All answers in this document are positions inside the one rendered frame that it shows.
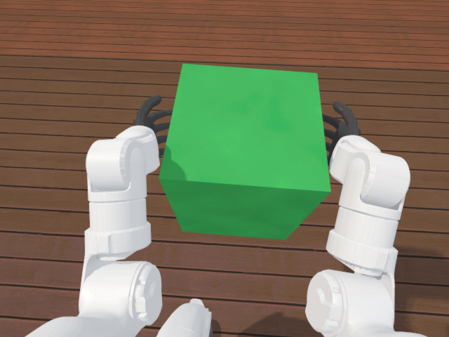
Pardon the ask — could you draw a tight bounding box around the robot left shin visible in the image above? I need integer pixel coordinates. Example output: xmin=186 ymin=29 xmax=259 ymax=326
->
xmin=189 ymin=298 xmax=204 ymax=306

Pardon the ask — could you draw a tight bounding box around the right robot forearm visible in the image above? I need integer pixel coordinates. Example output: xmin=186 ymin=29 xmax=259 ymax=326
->
xmin=326 ymin=135 xmax=410 ymax=309

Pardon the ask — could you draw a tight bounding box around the robot left thigh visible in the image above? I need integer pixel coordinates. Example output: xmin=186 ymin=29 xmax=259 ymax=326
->
xmin=156 ymin=303 xmax=211 ymax=337

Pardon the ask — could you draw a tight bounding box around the robot right upper arm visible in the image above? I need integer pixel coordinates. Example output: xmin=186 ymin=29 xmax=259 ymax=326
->
xmin=305 ymin=270 xmax=427 ymax=337

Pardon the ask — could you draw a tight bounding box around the carton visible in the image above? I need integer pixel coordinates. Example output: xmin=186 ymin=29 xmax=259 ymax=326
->
xmin=159 ymin=63 xmax=331 ymax=240

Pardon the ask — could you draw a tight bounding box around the left robot forearm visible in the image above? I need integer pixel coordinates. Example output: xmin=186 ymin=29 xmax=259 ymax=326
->
xmin=79 ymin=126 xmax=160 ymax=311

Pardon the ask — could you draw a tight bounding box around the right robot hand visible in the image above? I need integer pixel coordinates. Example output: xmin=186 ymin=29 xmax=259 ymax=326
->
xmin=322 ymin=101 xmax=361 ymax=167

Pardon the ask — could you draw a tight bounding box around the left robot hand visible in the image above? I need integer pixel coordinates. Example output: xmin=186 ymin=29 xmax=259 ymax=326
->
xmin=133 ymin=95 xmax=173 ymax=157

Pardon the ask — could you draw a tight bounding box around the robot left upper arm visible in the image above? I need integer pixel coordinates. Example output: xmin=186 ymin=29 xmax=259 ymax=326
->
xmin=25 ymin=261 xmax=162 ymax=337

